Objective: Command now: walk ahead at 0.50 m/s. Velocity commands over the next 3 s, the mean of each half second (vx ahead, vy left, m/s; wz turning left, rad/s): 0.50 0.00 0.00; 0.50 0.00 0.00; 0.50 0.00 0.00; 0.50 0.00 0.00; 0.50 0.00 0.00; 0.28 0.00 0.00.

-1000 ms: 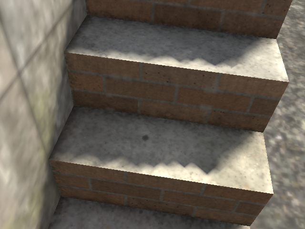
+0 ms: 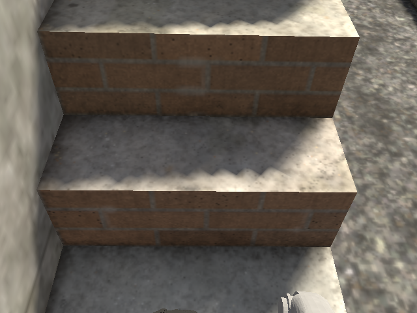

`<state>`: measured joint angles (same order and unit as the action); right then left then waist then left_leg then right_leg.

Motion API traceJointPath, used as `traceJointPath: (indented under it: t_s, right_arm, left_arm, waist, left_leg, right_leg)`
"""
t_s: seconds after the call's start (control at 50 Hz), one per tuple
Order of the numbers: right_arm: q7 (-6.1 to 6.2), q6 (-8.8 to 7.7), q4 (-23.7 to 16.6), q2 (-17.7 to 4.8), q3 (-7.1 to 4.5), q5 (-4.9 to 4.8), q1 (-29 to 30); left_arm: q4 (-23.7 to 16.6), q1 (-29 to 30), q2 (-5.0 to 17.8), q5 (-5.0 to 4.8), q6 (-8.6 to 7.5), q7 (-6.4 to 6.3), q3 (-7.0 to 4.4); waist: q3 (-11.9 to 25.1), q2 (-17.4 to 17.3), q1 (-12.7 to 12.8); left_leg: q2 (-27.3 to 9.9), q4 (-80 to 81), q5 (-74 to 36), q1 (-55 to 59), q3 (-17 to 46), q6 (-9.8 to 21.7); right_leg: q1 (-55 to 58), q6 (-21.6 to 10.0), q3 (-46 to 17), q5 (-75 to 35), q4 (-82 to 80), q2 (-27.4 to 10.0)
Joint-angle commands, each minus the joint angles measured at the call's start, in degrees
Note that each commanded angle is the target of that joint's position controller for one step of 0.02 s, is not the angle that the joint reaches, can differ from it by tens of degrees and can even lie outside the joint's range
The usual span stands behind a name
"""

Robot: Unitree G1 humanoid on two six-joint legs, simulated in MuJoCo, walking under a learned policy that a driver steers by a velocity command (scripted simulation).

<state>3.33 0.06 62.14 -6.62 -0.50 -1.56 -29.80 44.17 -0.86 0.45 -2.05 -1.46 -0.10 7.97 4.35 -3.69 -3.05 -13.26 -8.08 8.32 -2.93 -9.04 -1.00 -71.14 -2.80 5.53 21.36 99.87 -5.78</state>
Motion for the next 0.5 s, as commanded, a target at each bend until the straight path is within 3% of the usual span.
traceJointPath:
  t_s: [0.02, 0.04, 0.06, 0.08, 0.1, 0.12, 0.14, 0.16, 0.18, 0.2, 0.22, 0.24, 0.26, 0.28, 0.3, 0.32, 0.36, 0.38, 0.4, 0.44, 0.48, 0.5]
  right_arm:
    - [-0.19, 0.0, 0.9, -14.2, -2.22, 0.35, -5.9]
    - [-0.56, -0.98, 1.9, -17.8, -2.94, 0.61, -3.9]
    - [-0.58, -2.55, -0.8, -20.5, -4.04, 0.54, 2.0]
    - [-2.33, -4.04, -3.1, -16.1, -3.98, -0.65, 3.2]
    - [-4.48, -5.41, -1.5, -9.7, -3.84, 0.05, 6.8]
    - [-6.26, -6.17, -6.2, -6.8, -3.85, 1.25, 14.5]
    - [-7.37, -5.83, -12.5, -0.3, -1.42, 2.8, 21.8]
    - [-8.03, -5.39, -17.0, 0.8, -0.18, 3.28, 24.4]
    - [-7.7, -4.62, -18.4, -0.2, 0.37, 2.92, 23.3]
    - [-7.92, -4.16, -18.2, -1.5, 0.59, 1.45, 19.1]
    - [-7.82, -3.85, -16.5, -3.2, 0.46, 0.53, 15.0]
    - [-7.45, -3.54, -16.7, -3.2, 1.21, 0.09, 14.7]
    - [-6.94, -3.33, -17.2, -3.5, 1.51, 0.04, 16.6]
    - [-6.49, -3.3, -17.1, -3.4, 1.91, 0.37, 17.3]
    - [-5.86, -3.27, -16.6, -3.5, 2.02, 0.68, 17.9]
    - [-4.98, -2.52, -16.1, -3.4, 1.76, 0.9, 19.4]
    - [-4.27, -2.14, -16.5, -2.8, 2.11, 0.84, 21.9]
    - [-4.14, -2.2, -17.0, -2.7, 2.24, 0.69, 24.1]
    - [-4.34, -2.6, -17.9, -1.9, 2.72, 0.46, 27.6]
    - [-4.77, -3.19, -18.7, -1.6, 3.26, -0.69, 32.1]
    - [-4.73, -3.4, -18.8, -1.5, 3.67, -1.28, 34.7]
    - [-4.27, -3.45, -19.9, -0.7, 4.45, -1.8, 38.1]
  left_arm:
    - [-9.5, 6.3, 5.4, -0.33, -0.96, 0.9, -3.46]
    - [-8.8, -5.0, 8.9, 0.9, -1.13, 0.76, -5.34]
    - [-7.3, -15.8, 15.5, 1.74, -1.52, 1.35, -7.98]
    - [-1.4, -29.6, 24.2, 3.93, -0.03, -0.35, -11.26]
    - [3.8, -36.6, 28.8, 4.91, -0.12, -1.53, -12.65]
    - [6.5, -32.3, 25.0, 2.39, -0.41, -2.18, -11.04]
    - [7.7, -23.6, 19.3, 0.51, -0.33, -1.6, -8.97]
    - [9.0, -14.5, 11.7, 1.04, -0.25, -0.09, -6.85]
    - [9.8, -9.3, 5.9, 2.18, -0.42, 0.91, -5.19]
    - [10.3, -7.0, 3.7, 3.05, -0.81, 1.48, -4.6]
    - [11.2, -8.2, 4.3, 3.47, -1.48, 1.92, -4.42]
    - [11.9, -10.5, 6.6, 3.34, -2.48, 1.87, -4.61]
    - [12.6, -13.0, 7.0, 3.73, -3.16, 1.51, -4.25]
    - [13.5, -15.3, 7.5, 4.84, -3.82, 1.71, -3.92]
    - [13.1, -14.6, 9.8, 5.38, -4.28, 1.59, -4.37]
    - [12.8, -13.8, 10.4, 6.32, -4.32, 1.68, -3.95]
    - [13.2, -15.9, 14.0, 5.97, -4.76, 1.69, -4.57]
    - [13.7, -18.4, 14.7, 5.89, -4.86, 1.65, -4.62]
    - [13.8, -20.2, 14.4, 6.19, -4.92, 1.61, -4.49]
    - [15.1, -24.9, 15.1, 5.13, -5.63, 0.88, -4.69]
    - [16.3, -28.7, 14.9, 5.18, -5.99, 0.38, -4.86]
    - [16.6, -29.9, 15.5, 4.25, -5.72, -0.17, -5.36]
  waist:
    - [0.8, -13.0, 6.0]
    - [6.8, -16.6, 13.0]
    - [11.1, -12.3, 18.5]
    - [19.4, 10.2, 20.1]
    - [26.2, 22.7, 19.0]
    - [20.3, 19.1, 15.7]
    - [9.7, 18.5, 9.3]
    - [-1.0, 15.0, 2.7]
    - [-4.6, 14.1, -0.4]
    - [-6.1, 14.0, -2.8]
    - [-4.7, 13.5, -3.7]
    - [-6.7, 12.8, -3.3]
    - [-7.8, 11.9, -2.1]
    - [-7.9, 9.7, -2.0]
    - [-8.8, 9.8, -2.1]
    - [-8.3, 10.0, -1.7]
    - [-9.5, 9.3, -0.3]
    - [-10.2, 10.0, 1.3]
    - [-10.6, 10.5, 3.2]
    - [-10.8, 10.7, 6.2]
    - [-10.7, 9.8, 8.1]
    - [-12.8, 11.3, 9.2]
  left_leg:
    - [-6.2, 3.6, -66.6, -1.5, 1.1, 14.1]
    - [-6.5, -7.4, -91.3, 5.2, 0.9, 14.4]
    - [-7.3, -22.0, -92.6, -3.0, 6.6, 14.6]
    - [1.8, -42.2, -65.5, -25.9, 7.6, 11.8]
    - [15.1, -72.6, -10.1, -39.7, 19.1, 10.5]
    - [18.2, -98.6, -6.6, -46.3, 32.1, 10.5]
    - [18.1, -111.4, -4.4, -54.8, 29.9, 11.1]
    - [15.5, -113.7, -2.0, -58.1, 23.5, 11.6]
    - [15.2, -115.4, -3.0, -58.3, 20.9, 11.7]
    - [15.9, -116.3, -4.1, -56.8, 20.6, 11.4]
    - [16.8, -117.0, -6.8, -56.6, 19.3, 10.5]
    - [16.9, -114.3, -8.0, -59.1, 17.8, 9.6]
    - [17.8, -115.5, -9.4, -62.1, 17.4, 8.8]
    - [18.0, -116.5, -11.3, -64.0, 16.1, 7.9]
    - [18.4, -116.4, -13.8, -65.4, 16.1, 6.9]
    - [19.8, -125.2, -15.1, -65.5, 14.6, 6.0]
    - [19.6, -129.5, -14.6, -72.5, 14.0, 4.7]
    - [19.2, -130.1, -13.4, -77.3, 13.8, 4.4]
    - [19.4, -133.6, -13.3, -82.5, 13.9, 4.2]
    - [17.8, -131.8, -11.5, -89.2, 12.6, 3.2]
    - [16.5, -130.2, -10.5, -91.8, 10.7, 2.3]
    - [15.2, -125.5, -8.2, -94.1, 8.8, 1.9]
  right_leg:
    - [29.5, -4.4, 9.3, 13.9, -18.2, 7.7]
    - [36.4, -6.3, 4.1, 17.8, -25.9, 9.5]
    - [49.0, -8.6, -12.7, 9.6, -38.1, 5.7]
    - [66.3, -15.5, -48.7, 24.2, -60.3, -7.0]
    - [73.8, -18.2, -76.4, 39.9, -83.2, -15.5]
    - [64.6, -8.2, -75.8, 40.7, -86.6, -15.7]
    - [54.4, -2.8, -61.7, 35.4, -81.3, -14.7]
    - [43.3, -0.7, -45.0, 34.3, -76.0, -11.4]
    - [37.4, 1.1, -33.2, 31.9, -72.6, -7.8]
    - [35.4, 1.7, -24.2, 27.1, -71.6, -5.0]
    - [37.1, 1.0, -19.4, 22.0, -72.9, -4.7]
    - [39.0, 0.9, -15.6, 17.6, -74.9, -5.4]
    - [40.3, 0.8, -15.4, 16.1, -77.5, -6.7]
    - [40.4, 0.8, -15.0, 15.8, -78.5, -7.1]
    - [39.2, 1.7, -13.2, 15.9, -79.3, -7.7]
    - [39.1, 1.7, -12.9, 11.7, -80.0, -8.3]
    - [42.8, 2.7, -11.8, 11.2, -81.1, -9.9]
    - [46.8, 2.7, -12.3, 10.7, -81.0, -10.8]
    - [50.2, 2.9, -13.4, 8.5, -81.1, -11.9]
    - [57.2, 1.1, -14.1, 9.6, -82.8, -13.9]
    - [61.1, -1.1, -15.1, 9.6, -85.0, -15.2]
    - [62.1, -1.2, -13.9, 12.0, -87.2, -15.3]
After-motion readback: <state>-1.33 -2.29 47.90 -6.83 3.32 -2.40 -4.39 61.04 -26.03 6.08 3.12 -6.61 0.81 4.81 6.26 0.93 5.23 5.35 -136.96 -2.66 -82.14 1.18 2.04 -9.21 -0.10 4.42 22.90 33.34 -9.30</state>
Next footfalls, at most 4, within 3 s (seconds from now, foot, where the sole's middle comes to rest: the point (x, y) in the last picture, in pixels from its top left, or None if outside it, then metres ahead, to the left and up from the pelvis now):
0.04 right None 0.17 -0.15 -0.58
0.68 left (173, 294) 0.42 0.08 -0.37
1.20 right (264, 157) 0.63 -0.12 -0.15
1.72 left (151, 10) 0.87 0.12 0.06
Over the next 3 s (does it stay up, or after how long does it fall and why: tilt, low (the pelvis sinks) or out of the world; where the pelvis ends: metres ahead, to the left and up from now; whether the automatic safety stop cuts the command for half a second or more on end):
stays up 1.13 0.08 1.07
